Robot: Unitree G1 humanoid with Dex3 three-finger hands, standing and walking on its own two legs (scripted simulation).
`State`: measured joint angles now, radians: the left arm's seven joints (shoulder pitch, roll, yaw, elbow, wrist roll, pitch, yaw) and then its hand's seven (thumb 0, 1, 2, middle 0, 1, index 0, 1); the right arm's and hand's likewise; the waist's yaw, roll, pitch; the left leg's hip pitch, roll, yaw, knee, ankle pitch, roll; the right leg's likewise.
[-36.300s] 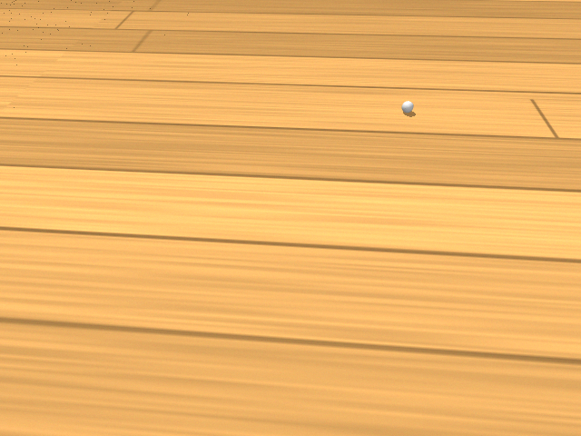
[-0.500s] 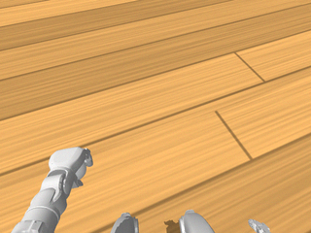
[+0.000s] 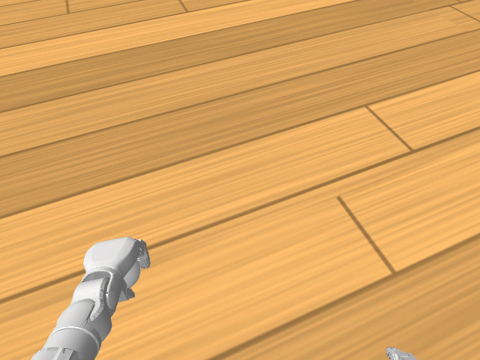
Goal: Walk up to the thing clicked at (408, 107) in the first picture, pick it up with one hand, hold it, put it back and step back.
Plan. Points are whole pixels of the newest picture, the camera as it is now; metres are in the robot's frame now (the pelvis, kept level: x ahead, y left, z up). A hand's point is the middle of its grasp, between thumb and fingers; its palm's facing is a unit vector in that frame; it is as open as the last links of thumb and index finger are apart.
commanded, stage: hold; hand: left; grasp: from above
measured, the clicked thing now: (121, 272) +0.33 +0.24 -0.09
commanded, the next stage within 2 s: crouch in 1.84 s
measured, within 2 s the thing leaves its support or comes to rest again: neither
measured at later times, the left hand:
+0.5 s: hand (116, 274) +0.30 +0.22 -0.04, palm faces -0.46 -0.07 -0.88, open 7.8 cm
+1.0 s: hand (115, 286) +0.27 +0.21 -0.02, palm faces -0.45 -0.07 -0.89, open 7.8 cm
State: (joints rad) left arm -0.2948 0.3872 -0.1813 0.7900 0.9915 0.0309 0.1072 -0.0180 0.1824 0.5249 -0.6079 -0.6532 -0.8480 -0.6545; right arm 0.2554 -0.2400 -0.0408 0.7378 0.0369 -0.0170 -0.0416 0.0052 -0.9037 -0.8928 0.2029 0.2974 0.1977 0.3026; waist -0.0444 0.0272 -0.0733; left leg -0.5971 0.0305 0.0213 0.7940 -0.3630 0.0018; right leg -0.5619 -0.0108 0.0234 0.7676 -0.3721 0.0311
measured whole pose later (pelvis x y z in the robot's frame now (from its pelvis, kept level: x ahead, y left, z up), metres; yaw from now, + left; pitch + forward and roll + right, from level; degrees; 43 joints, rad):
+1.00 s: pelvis -0.01 -0.01 +0.02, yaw +0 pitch +2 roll +0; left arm -0.21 0.39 -0.20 0.62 0.99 0.01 -0.02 0.00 0.18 0.55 -0.57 -0.71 -0.83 -0.71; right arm 0.20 -0.26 -0.03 0.68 0.06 0.04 -0.05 0.01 -0.91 -0.90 0.20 0.30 0.20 0.30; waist 0.00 0.05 -0.02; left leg -0.35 0.02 0.04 0.56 -0.24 0.00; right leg -0.33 -0.02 0.03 0.57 -0.27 0.02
